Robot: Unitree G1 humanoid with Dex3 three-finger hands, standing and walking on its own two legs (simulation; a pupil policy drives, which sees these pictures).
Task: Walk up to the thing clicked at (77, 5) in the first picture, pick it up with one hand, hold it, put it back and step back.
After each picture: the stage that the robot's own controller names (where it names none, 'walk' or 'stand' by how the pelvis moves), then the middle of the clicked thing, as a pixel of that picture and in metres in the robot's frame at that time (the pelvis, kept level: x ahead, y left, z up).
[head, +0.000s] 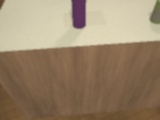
stand; (78, 2) +0.73 +0.04 +0.12
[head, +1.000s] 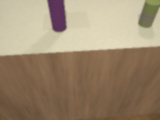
rise first; (56, 3) +0.65 +0.16 +0.15
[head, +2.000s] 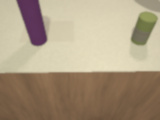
stand; (31, 14) +0.54 +0.21 +0.15
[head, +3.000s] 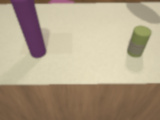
stand; (31, 29) +0.53 +0.21 +0.12
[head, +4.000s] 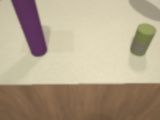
stand; (31, 27) +0.52 +0.21 +0.12
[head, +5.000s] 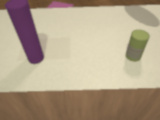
stand; (28, 35) +0.50 +0.22 +0.12
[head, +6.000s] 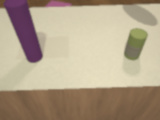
stand; (26, 34) +0.51 +0.23 +0.12
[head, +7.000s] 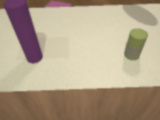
rise first; (26, 34) +0.50 +0.23 +0.12
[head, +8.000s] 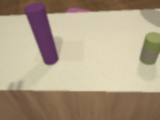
rise first; (44, 37) +0.51 +0.21 +0.12
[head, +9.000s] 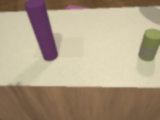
go down; (43, 33) +0.52 +0.21 +0.13
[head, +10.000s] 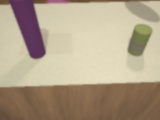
go down; (30, 29) +0.53 +0.19 +0.13
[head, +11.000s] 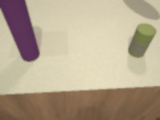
go down; (21, 29) +0.49 +0.19 +0.14
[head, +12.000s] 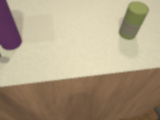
close in; out of the picture +0.50 +0.21 +0.17
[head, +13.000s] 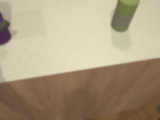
lift; out of the picture +0.53 +0.23 +0.18
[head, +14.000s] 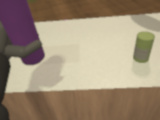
lift; (17, 20) +0.34 +0.17 +0.33
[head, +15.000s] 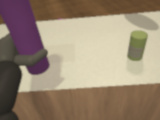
hold; (24, 32) +0.35 +0.16 +0.28
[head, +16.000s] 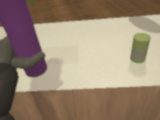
hold; (22, 34) +0.34 +0.17 +0.29
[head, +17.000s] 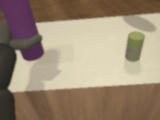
crouch; (20, 17) +0.39 +0.17 +0.31
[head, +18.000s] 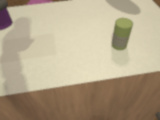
lower; out of the picture +0.51 +0.22 +0.31
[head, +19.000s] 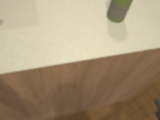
lower; out of the picture +0.55 +0.24 +0.19
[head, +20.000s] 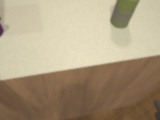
lower; out of the picture +0.53 +0.23 +0.19
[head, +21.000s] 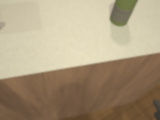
lower; out of the picture +0.54 +0.24 +0.19
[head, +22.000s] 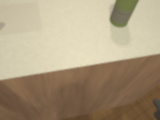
lower; out of the picture +0.54 +0.24 +0.19
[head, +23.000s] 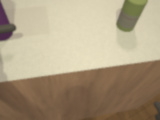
open; out of the picture +0.52 +0.22 +0.18
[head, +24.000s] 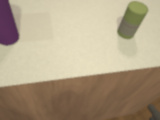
sink last; out of the picture +0.51 +0.20 +0.17
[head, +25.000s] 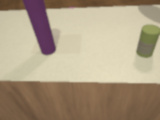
sink last; (41, 26) +0.55 +0.22 +0.15
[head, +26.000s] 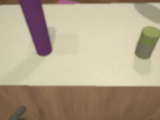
stand; (37, 27) +0.53 +0.21 +0.13
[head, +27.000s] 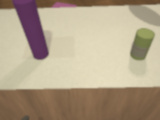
stand; (33, 31) +0.52 +0.22 +0.13
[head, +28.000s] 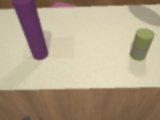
stand; (33, 31) +0.52 +0.22 +0.13
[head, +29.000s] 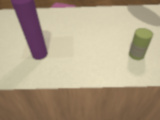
stand; (32, 31) +0.52 +0.22 +0.13
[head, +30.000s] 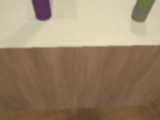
walk; out of the picture +0.65 +0.17 +0.14
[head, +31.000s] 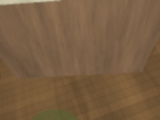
walk; out of the picture +1.01 +0.27 +0.15
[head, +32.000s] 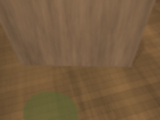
stand; out of the picture +1.28 +0.22 +0.14
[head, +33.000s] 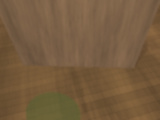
stand; out of the picture +1.26 +0.19 +0.12
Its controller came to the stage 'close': yes
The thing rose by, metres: 0.21
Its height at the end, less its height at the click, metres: +0.00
